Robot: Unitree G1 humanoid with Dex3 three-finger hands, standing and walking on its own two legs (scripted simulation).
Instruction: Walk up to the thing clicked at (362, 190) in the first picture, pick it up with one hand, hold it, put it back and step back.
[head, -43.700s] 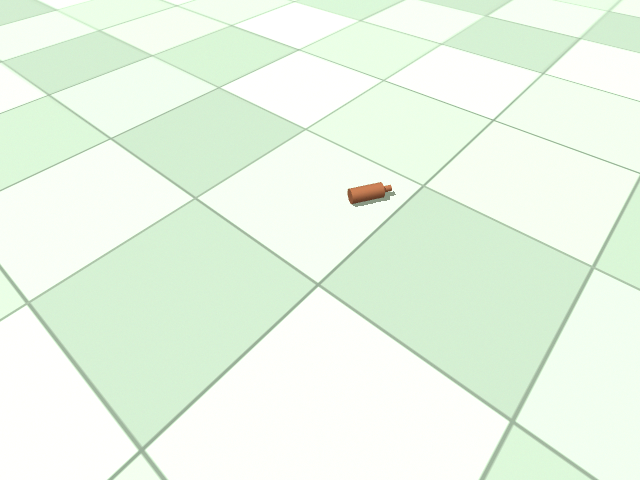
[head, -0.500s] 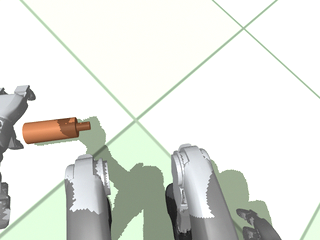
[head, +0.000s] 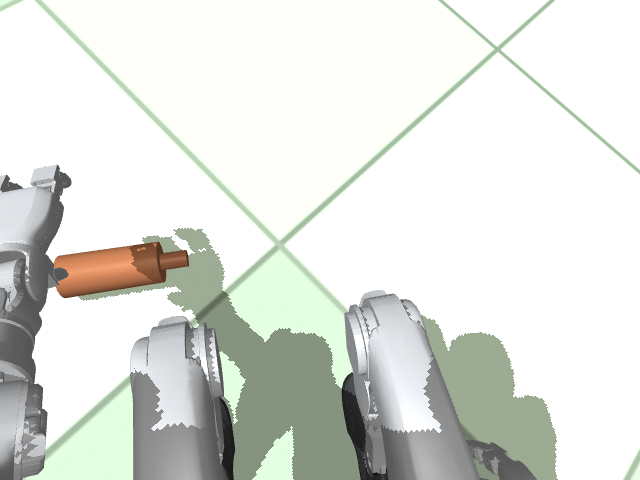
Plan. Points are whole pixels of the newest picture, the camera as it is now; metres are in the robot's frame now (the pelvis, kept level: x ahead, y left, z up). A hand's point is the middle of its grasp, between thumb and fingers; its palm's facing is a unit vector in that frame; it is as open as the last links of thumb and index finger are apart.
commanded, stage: home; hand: left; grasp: from above
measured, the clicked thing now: (127, 267) +0.45 +0.28 -0.32
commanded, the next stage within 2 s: none
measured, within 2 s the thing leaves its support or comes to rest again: neither
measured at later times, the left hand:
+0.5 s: hand out of the picture +0.27 +0.26 +0.09, palm faces -0.16 -0.77 -0.62, open 7.5 cm
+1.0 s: hand out of the picture +0.23 +0.20 +0.30, palm faces +0.20 -0.96 -0.22, open 7.4 cm
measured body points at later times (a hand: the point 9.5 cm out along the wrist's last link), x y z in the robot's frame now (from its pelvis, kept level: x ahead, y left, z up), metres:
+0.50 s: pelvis +0.01 +0.00 +0.18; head +0.15 +0.04 +0.61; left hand +0.27 +0.29 +0.12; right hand +0.25 -0.23 +0.09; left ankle +0.08 +0.13 -0.32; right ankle +0.10 -0.14 -0.32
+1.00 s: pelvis +0.08 +0.00 +0.34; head +0.10 +0.01 +0.79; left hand +0.21 +0.25 +0.32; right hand +0.25 -0.22 +0.27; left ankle +0.08 +0.13 -0.32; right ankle +0.10 -0.14 -0.32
